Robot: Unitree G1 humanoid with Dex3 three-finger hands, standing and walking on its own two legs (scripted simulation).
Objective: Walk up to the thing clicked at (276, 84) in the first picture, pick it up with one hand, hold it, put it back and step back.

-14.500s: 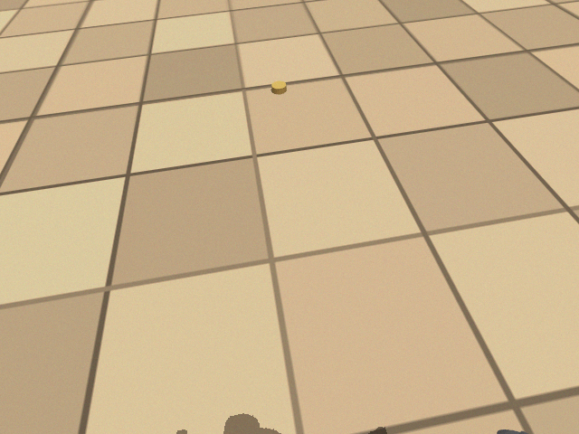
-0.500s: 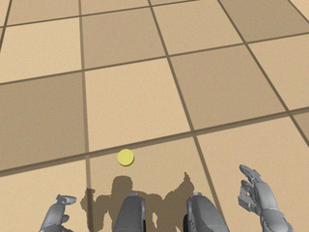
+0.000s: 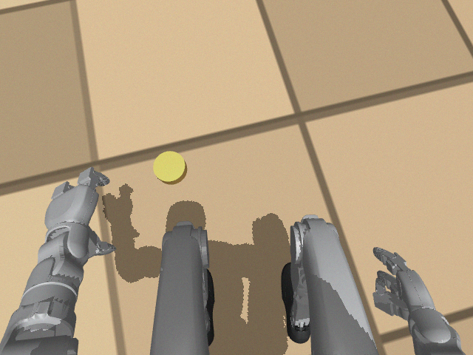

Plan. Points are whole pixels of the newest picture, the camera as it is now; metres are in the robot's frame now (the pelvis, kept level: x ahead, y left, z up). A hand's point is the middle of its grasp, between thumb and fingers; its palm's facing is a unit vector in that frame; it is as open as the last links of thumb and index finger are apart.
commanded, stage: rise first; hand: left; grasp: from above
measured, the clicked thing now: (170, 168) +0.52 +0.23 -0.44
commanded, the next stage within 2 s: approach in 1.42 s
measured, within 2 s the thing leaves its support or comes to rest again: neither
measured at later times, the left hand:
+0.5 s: hand (118, 190) +0.41 +0.30 -0.25, palm faces -0.47 -0.08 -0.88, open 14.2 cm
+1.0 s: hand (130, 178) +0.44 +0.29 -0.29, palm faces -0.46 -0.04 -0.89, open 14.2 cm
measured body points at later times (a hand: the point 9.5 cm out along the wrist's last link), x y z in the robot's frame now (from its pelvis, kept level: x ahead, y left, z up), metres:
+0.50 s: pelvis -0.02 +0.01 -0.09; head +0.21 +0.06 +0.30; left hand +0.43 +0.30 -0.20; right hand +0.05 -0.27 -0.20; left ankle +0.08 +0.13 -0.43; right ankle +0.08 -0.13 -0.43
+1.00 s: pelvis -0.01 +0.01 -0.13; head +0.24 +0.06 +0.25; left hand +0.46 +0.29 -0.24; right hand +0.05 -0.27 -0.24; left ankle +0.08 +0.13 -0.43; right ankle +0.08 -0.13 -0.43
